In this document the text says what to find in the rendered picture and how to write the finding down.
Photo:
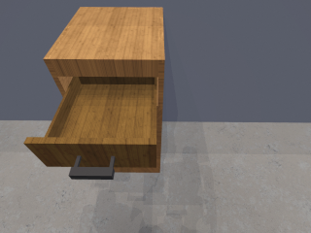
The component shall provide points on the drawer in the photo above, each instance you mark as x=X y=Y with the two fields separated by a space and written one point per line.
x=100 y=117

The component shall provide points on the handle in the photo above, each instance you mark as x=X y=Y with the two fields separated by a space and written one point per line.
x=92 y=173

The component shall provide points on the cabinet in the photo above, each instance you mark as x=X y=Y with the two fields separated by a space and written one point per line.
x=113 y=42

